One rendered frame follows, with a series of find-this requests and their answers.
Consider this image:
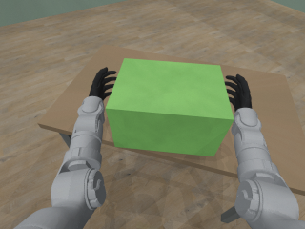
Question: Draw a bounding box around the left robot upper arm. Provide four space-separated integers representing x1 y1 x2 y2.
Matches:
13 168 107 229

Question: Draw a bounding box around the right robot forearm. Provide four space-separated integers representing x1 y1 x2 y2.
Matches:
231 107 299 219

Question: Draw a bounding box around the left robot forearm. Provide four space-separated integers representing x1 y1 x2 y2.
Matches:
51 96 105 206

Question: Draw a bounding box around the carton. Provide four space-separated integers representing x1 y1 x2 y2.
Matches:
105 58 234 156

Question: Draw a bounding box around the left robot hand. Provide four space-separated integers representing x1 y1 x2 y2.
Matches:
89 67 117 101

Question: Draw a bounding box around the table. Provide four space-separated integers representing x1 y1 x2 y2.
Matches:
37 44 305 223

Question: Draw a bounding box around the right robot upper arm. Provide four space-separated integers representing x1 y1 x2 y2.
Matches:
234 178 305 229

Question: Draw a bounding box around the right robot hand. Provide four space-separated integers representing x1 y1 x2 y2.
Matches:
224 74 252 112

